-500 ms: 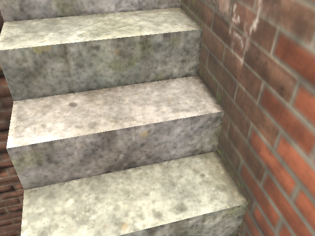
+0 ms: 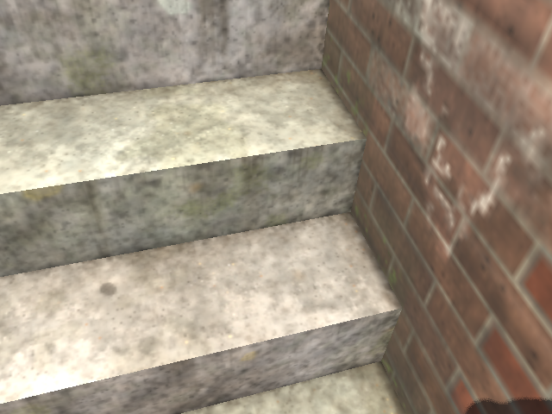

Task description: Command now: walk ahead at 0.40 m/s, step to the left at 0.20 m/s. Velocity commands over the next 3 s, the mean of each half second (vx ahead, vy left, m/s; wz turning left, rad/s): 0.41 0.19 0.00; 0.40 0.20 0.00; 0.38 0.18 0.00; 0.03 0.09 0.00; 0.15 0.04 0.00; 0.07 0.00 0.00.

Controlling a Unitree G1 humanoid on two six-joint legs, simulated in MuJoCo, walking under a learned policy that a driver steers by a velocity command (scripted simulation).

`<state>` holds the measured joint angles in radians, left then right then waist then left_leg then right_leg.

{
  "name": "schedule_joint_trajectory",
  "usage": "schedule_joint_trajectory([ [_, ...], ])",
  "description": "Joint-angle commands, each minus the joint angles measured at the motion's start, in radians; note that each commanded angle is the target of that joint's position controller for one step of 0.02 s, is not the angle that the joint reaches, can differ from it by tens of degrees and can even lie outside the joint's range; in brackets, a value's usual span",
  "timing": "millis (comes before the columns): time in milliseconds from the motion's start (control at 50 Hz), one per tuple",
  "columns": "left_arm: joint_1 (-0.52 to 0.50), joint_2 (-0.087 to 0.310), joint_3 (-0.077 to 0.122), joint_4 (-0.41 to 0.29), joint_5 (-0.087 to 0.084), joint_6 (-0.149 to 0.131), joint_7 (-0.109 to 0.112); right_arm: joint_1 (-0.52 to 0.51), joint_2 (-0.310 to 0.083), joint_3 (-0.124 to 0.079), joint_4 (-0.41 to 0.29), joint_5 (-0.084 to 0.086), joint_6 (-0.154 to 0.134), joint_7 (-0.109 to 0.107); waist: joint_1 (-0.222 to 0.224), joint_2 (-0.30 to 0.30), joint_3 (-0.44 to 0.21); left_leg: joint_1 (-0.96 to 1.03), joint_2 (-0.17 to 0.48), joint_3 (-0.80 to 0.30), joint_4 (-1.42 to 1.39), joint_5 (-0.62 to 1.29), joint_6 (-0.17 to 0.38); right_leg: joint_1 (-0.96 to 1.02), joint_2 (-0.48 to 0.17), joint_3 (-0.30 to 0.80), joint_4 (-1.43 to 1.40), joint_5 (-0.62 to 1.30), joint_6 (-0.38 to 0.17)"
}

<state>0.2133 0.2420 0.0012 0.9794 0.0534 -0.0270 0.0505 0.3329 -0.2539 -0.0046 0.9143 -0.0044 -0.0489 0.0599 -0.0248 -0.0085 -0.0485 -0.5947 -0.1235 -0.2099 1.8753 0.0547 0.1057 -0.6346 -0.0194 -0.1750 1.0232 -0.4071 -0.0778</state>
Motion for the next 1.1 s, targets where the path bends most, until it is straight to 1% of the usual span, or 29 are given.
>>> schedule_joint_trajectory([
  [20, -0.051, -0.142, -0.058, 0.027, 0.023, -0.031, -0.048, -0.037, 0.156, 0.072, -0.187, -0.001, -0.031, 0.001, -0.127, 0.156, 0.057, -0.364, 0.011, -0.099, 0.425, 0.066, 0.034, 0.072, -0.221, 0.394, -0.460, 0.212, -0.072],
  [100, 0.054, -0.070, -0.051, 0.015, 0.015, -0.032, -0.055, -0.075, 0.150, 0.098, -0.238, 0.052, 0.000, -0.036, -0.107, -0.009, 0.032, -0.582, 0.054, -0.007, 0.515, -0.067, -0.007, 0.143, -0.231, 0.189, -0.597, 0.299, -0.079],
  [200, 0.183, -0.010, -0.021, 0.012, -0.027, -0.021, -0.024, -0.313, 0.107, 0.105, -0.368, 0.045, 0.029, -0.085, -0.035, -0.152, 0.087, -0.796, 0.169, 0.033, 0.380, -0.135, -0.088, 0.274, -0.257, 0.151, -0.755, 0.174, -0.037],
  [240, 0.222, 0.014, -0.006, 0.014, -0.018, -0.009, -0.017, -0.448, 0.133, 0.122, -0.441, 0.048, 0.006, -0.084, 0.013, -0.181, 0.050, -0.797, 0.218, 0.102, 0.280, -0.188, -0.102, 0.358, -0.291, 0.197, -0.848, 0.183, -0.082],
  [260, 0.175, 0.084, 0.027, -0.001, -0.049, 0.010, -0.006, -0.500, 0.177, 0.161, -0.470, 0.032, 0.001, -0.064, -0.007, -0.221, 0.035, -0.584, 0.298, 0.204, -0.107, -0.332, -0.089, 0.309, -0.283, 0.122, -1.004, 0.258, -0.094],
  [280, 0.206, 0.086, 0.035, -0.007, -0.088, 0.028, 0.003, -0.627, 0.188, 0.175, -0.511, 0.032, -0.005, -0.036, 0.029, -0.197, 0.011, -0.241, 0.271, 0.297, -0.412, -0.474, -0.067, 0.181, -0.244, 0.049, -1.101, 0.352, -0.093],
  [320, 0.355, 0.135, 0.056, 0.051, -0.066, 0.042, -0.012, -0.516, 0.166, 0.137, -0.440, 0.014, 0.004, -0.007, 0.039, -0.173, -0.076, -0.039, 0.127, 0.437, -0.409, -0.616, -0.049, 0.420, -0.294, 0.024, -1.053, 0.889, -0.141],
  [360, 0.276, 0.196, 0.048, 0.048, -0.036, 0.029, -0.018, -0.221, 0.061, 0.075, -0.385, -0.018, -0.005, 0.011, -0.136, -0.326, -0.131, -0.064, 0.077, 0.362, -0.608, -0.836, 0.038, 0.734, -0.296, -0.003, -0.749, 1.639, -0.133],
  [380, 0.250, 0.163, 0.042, 0.008, -0.048, 0.011, -0.027, -0.169, 0.007, 0.059, -0.391, -0.043, -0.005, 0.018, -0.141, -0.287, -0.200, 0.021, 0.106, 0.162, -0.715, -0.700, 0.090, 0.675, -0.306, 0.040, -0.589, 1.833, -0.142],
  [400, 0.211, 0.159, 0.051, -0.042, -0.069, 0.003, -0.024, -0.056, -0.048, 0.034, -0.367, -0.060, 0.014, -0.014, -0.172, -0.096, -0.246, 0.195, 0.241, -0.211, -0.939, -0.916, 0.159, 0.408, -0.251, 0.036, -0.365, 1.611, -0.137],
  [420, 0.060, 0.148, 0.062, -0.087, -0.089, -0.006, -0.049, 0.156, -0.171, -0.015, -0.275, -0.077, 0.038, -0.040, -0.267, 0.199, -0.295, 0.380, 0.358, -0.604, -1.375, -1.123, 0.209, 0.146, -0.135, 0.107, -0.090, 0.862, -0.130],
  [440, -0.118, 0.081, 0.063, -0.161, -0.059, -0.010, -0.061, 0.173, -0.242, -0.041, -0.201, -0.056, 0.035, -0.068, -0.233, 0.370, -0.239, 0.400, 0.406, -0.875, -1.639, -1.281, 0.178, -0.121, -0.013, 0.254, 0.376, 0.316, -0.118],
  [460, -0.218, -0.019, 0.045, -0.236, -0.036, -0.030, -0.084, 0.122, -0.201, -0.027, -0.144, -0.018, 0.024, -0.081, -0.170, 0.318, -0.097, 0.310, 0.428, -0.812, -1.633, -1.065, 0.078, -0.275, 0.036, 0.420, 0.730, 0.292, -0.118],
  [500, -0.193, -0.150, -0.007, -0.313, -0.031, -0.051, -0.119, 0.017, -0.005, 0.014, -0.033, 0.000, 0.023, -0.059, -0.012, 0.209, 0.049, 0.203, 0.383, -0.425, -1.449, -0.966, 0.001, -0.494, 0.021, 0.345, 0.964, 0.288, -0.114],
  [520, -0.109, -0.149, -0.014, -0.299, -0.029, -0.055, -0.126, -0.012, 0.094, 0.041, 0.015, -0.009, 0.017, -0.043, 0.039, 0.209, 0.067, 0.149, 0.342, -0.296, -1.423, -0.891, -0.016, -0.484, 0.017, 0.331, 1.002, 0.318, -0.096],
  [560, -0.049, -0.119, -0.022, -0.304, -0.067, -0.049, -0.133, -0.066, 0.168, 0.068, 0.048, -0.036, 0.003, -0.027, 0.076, 0.183, 0.080, 0.123, 0.336, -0.177, -1.450, -0.752, -0.017, -0.521, 0.053, 0.354, 1.173, 0.353, -0.089],
  [640, -0.072, -0.117, -0.044, -0.278, -0.059, -0.028, -0.084, -0.094, 0.065, 0.054, 0.042, -0.085, -0.033, -0.039, 0.071, 0.026, 0.120, 0.146, 0.361, 0.035, -1.507, -0.523, -0.078, -0.692, 0.073, 0.346, 1.150, 0.580, -0.017],
  [720, -0.199, -0.135, -0.061, -0.307, -0.065, 0.004, -0.041, 0.046, 0.004, 0.050, 0.117, -0.086, -0.022, -0.032, -0.024, 0.107, 0.169, 0.235, 0.354, 0.121, -1.603, -0.316, -0.003, -0.803, 0.084, 0.214, 1.216, 0.433, 0.021],
  [760, -0.409, -0.146, -0.090, -0.391, -0.083, -0.012, -0.050, 0.220, 0.007, 0.049, 0.167, -0.041, -0.016, -0.048, -0.112, 0.085, 0.204, 0.334, 0.363, 0.115, -1.716, -0.366, 0.003, -0.888, 0.033, 0.094, 0.927, 0.423, 0.021],
  [800, -0.527, -0.158, -0.126, -0.452, -0.067, -0.010, -0.066, 0.273, -0.005, 0.045, 0.207, -0.007, -0.007, -0.087, -0.112, 0.122, 0.152, 0.328, 0.391, 0.134, -1.915, -0.165, 0.031, -0.667, -0.046, -0.083, 0.699, 0.394, 0.032],
  [820, -0.516, -0.119, -0.120, -0.439, -0.071, -0.006, -0.058, 0.246, -0.015, 0.039, 0.234, 0.006, 0.007, -0.093, -0.074, 0.164, 0.126, 0.300, 0.359, 0.210, -1.943, 0.027, 0.034, -0.430, -0.045, -0.108, 0.541, 0.364, 0.017],
  [860, -0.301, -0.051, -0.079, -0.372, -0.036, -0.008, -0.060, 0.247, -0.112, 0.026, 0.230, -0.012, -0.007, -0.077, 0.051, 0.291, -0.173, 0.380, 0.348, 0.331, -1.697, 1.271, 0.089, 0.176, 0.121, -0.174, 0.445, 0.082, -0.020],
  [900, 0.049, 0.046, -0.030, -0.241, -0.027, -0.005, -0.063, 0.144, -0.289, -0.012, 0.205, 0.020, 0.003, -0.069, 0.256, 0.333, -0.231, 0.622, 0.392, 0.292, -1.367, 1.519, 0.115, 0.314, 0.084, 0.020, 0.025, -0.099, -0.036],
  [920, 0.200, 0.148, 0.007, -0.175, 0.006, 0.011, -0.056, 0.157, -0.226, -0.001, 0.157, -0.001, -0.015, -0.061, 0.251, 0.082, -0.329, 0.432, 0.341, 0.208, -1.078, 1.311, 0.106, 0.579, -0.076, 0.397, -0.126, 0.034, -0.123],
  [940, 0.360, 0.207, 0.037, -0.067, 0.034, 0.050, -0.025, 0.106, -0.074, 0.014, 0.101, 0.010, -0.048, -0.019, 0.213, -0.267, -0.411, 0.107, 0.066, 0.034, -0.710, 0.117, 0.058, 0.794, -0.249, 1.025, -0.662, -0.286, -0.284],
  [960, 0.339, 0.125, 0.012, -0.040, 0.056, 0.050, -0.002, -0.036, -0.083, -0.009, 0.064, 0.021, -0.070, 0.023, 0.203, -0.201, -0.370, 0.025, -0.020, -0.186, -0.136, -0.074, -0.014, 0.613, -0.306, 1.289, -0.822, -0.506, -0.301],
  [1000, 0.123, -0.067, -0.044, 0.043, -0.009, -0.002, -0.014, -0.175, 0.047, 0.020, -0.094, 0.008, -0.078, 0.059, 0.018, 0.046, -0.010, -0.205, -0.002, -0.152, 0.211, -0.003, -0.042, 0.227, -0.277, 0.969, -0.681, -0.338, -0.210],
  [1040, -0.043, -0.185, -0.075, 0.064, 0.010, -0.042, -0.038, -0.093, 0.107, 0.054, -0.135, -0.019, -0.067, 0.052, -0.124, 0.196, 0.077, -0.261, 0.008, -0.125, 0.310, 0.074, 0.013, 0.059, -0.199, 0.547, -0.467, -0.044, -0.110],
  [1100, -0.019, -0.113, -0.065, 0.052, 0.018, -0.047, -0.062, -0.094, 0.154, 0.100, -0.179, 0.021, -0.058, 0.026, -0.141, 0.108, 0.054, -0.382, 0.030, -0.055, 0.292, -0.037, 0.038, 0.090, -0.210, 0.255, -0.522, 0.250, -0.111],
])
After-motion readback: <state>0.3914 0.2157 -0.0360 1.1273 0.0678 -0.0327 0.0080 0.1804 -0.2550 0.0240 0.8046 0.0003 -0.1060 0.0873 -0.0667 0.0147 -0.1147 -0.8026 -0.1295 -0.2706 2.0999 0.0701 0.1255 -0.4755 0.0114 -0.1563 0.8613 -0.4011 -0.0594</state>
